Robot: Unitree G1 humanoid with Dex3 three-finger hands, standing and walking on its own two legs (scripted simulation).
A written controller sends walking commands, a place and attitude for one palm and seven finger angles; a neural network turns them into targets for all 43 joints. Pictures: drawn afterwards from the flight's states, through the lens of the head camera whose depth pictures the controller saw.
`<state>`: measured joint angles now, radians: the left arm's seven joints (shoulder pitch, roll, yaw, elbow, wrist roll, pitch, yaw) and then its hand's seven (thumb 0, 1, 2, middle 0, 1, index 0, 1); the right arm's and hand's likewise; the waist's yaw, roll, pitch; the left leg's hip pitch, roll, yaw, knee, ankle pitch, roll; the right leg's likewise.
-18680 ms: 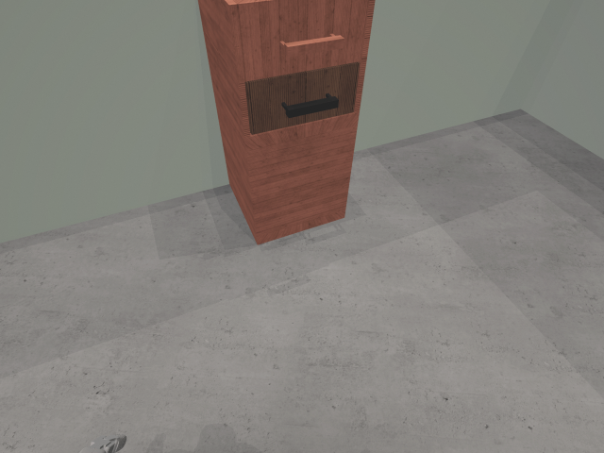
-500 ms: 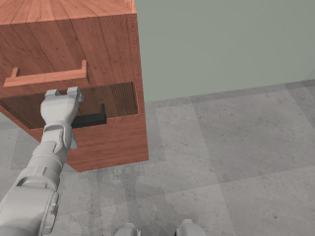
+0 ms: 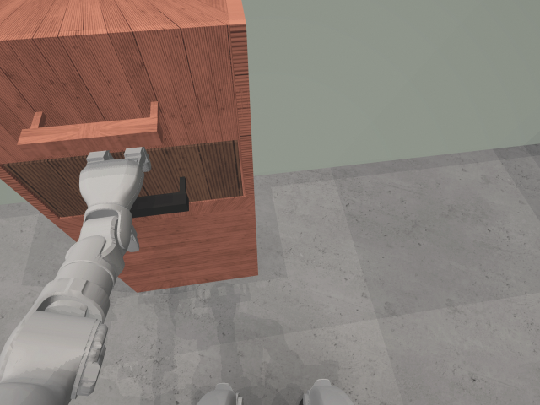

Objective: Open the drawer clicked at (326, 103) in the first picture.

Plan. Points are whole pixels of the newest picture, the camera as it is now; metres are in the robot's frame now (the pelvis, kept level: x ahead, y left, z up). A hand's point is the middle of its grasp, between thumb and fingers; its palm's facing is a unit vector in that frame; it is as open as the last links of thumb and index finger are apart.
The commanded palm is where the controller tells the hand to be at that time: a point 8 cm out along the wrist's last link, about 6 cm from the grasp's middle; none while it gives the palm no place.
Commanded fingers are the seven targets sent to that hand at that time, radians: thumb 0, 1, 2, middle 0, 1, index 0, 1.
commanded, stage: move the hooked fingers above the handle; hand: left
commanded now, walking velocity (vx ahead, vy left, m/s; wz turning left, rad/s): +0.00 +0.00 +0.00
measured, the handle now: (140, 196) +0.48 +0.25 -0.07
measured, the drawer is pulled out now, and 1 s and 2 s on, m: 0.00 0.00 0.00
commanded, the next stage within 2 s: lower the fingers behind the handle in 0.06 s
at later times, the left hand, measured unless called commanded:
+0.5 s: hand (136, 210) +0.43 +0.23 -0.03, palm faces -0.08 -0.02 -1.00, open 13.8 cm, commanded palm +0.42 +0.22 +0.02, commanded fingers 0.00 -0.50 0.30 -0.30 -1.20 -0.30 -1.20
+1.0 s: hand (137, 219) +0.43 +0.24 -0.07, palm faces -0.08 -0.04 -1.00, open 13.8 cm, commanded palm +0.41 +0.23 -0.01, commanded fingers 0.00 -0.50 0.30 -0.30 -1.20 -0.30 -1.20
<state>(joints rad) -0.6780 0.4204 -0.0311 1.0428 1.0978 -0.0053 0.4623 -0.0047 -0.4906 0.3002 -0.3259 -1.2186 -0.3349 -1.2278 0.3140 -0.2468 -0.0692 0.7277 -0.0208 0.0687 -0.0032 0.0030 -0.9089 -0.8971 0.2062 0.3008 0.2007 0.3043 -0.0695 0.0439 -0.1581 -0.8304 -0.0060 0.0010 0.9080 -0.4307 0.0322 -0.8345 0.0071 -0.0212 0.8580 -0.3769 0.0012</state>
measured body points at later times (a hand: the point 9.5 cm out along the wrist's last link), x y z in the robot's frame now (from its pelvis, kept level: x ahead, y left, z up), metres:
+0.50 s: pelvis +0.00 -0.01 +0.00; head +0.11 -0.01 +0.43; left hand +0.43 +0.23 +0.02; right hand +0.04 -0.28 -0.14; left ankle -0.01 +0.10 -0.69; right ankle +0.01 -0.13 -0.69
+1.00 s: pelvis -0.01 +0.00 -0.03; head +0.11 +0.00 +0.41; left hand +0.43 +0.24 -0.01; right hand +0.03 -0.27 -0.16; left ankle -0.01 +0.10 -0.69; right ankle +0.01 -0.13 -0.69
